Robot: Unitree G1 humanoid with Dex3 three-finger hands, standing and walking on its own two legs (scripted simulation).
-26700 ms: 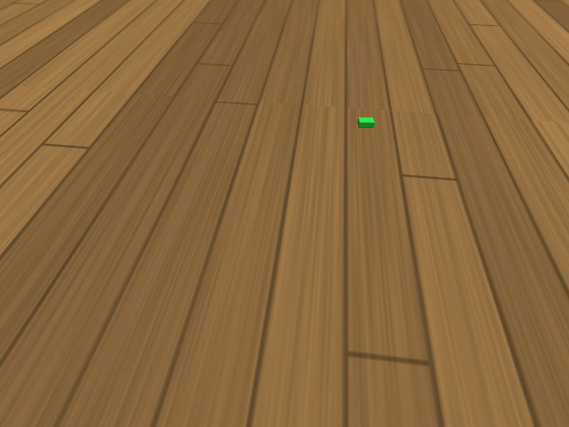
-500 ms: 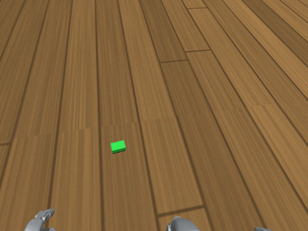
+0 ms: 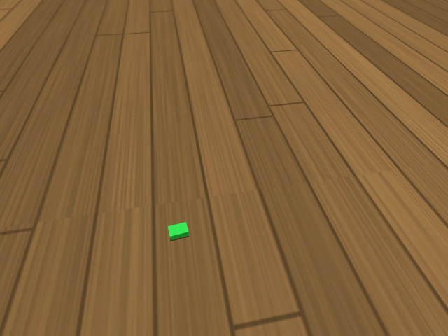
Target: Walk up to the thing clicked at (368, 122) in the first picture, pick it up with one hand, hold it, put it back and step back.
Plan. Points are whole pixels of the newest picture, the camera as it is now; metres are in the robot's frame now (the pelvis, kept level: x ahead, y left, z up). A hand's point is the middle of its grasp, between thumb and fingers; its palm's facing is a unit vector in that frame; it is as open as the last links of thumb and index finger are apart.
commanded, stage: walk up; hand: left
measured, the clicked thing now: (178, 230) +0.76 +0.24 -0.75
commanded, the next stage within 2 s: stand in 0.50 s
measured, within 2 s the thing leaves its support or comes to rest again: neither
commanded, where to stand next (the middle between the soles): +0.38 +0.02 m, yaw -4 degrees
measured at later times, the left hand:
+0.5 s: hand out of the picture +0.11 +0.26 -0.14, palm faces +0.02 -0.94 -0.34, open 7.4 cm
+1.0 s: hand out of the picture +0.09 +0.25 -0.14, palm faces -0.03 -0.94 -0.35, open 7.4 cm
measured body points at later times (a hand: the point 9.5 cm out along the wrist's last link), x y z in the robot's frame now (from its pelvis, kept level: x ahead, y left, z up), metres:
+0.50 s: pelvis +0.02 +0.00 +0.01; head +0.03 +0.00 +0.46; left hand +0.11 +0.30 -0.11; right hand +0.12 -0.30 -0.11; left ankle +0.02 +0.12 -0.73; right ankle +0.00 -0.13 -0.73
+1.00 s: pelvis +0.01 +0.00 +0.02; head +0.02 +0.00 +0.47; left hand +0.09 +0.30 -0.11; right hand +0.09 -0.30 -0.12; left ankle +0.02 +0.12 -0.73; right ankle +0.00 -0.13 -0.73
